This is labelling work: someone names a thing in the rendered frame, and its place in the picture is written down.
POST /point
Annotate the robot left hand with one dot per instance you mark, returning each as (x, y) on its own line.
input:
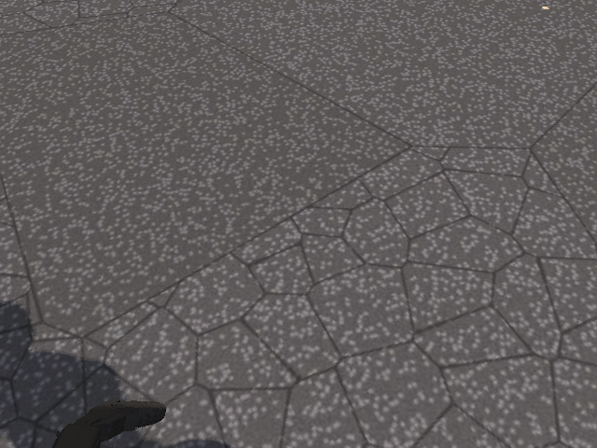
(107, 420)

